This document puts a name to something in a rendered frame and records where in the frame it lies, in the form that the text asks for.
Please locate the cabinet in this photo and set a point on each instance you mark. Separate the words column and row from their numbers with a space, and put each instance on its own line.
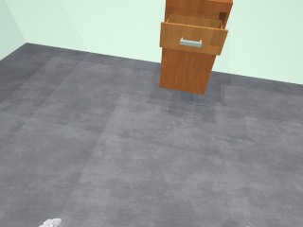
column 189, row 71

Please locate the handle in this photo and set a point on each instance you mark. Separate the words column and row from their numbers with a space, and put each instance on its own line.
column 191, row 43

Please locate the drawer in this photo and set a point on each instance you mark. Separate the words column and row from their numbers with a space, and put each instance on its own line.
column 194, row 29

